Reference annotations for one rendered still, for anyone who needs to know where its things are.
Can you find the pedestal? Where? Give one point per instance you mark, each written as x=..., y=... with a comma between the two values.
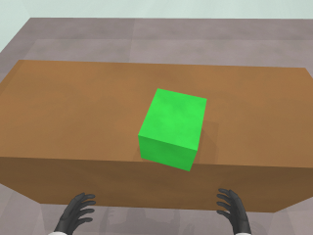
x=71, y=127

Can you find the robot left hand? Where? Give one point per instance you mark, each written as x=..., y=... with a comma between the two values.
x=70, y=219

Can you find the carton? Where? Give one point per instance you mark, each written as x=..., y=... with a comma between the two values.
x=171, y=131

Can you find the robot right hand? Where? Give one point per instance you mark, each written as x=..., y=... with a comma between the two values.
x=237, y=213

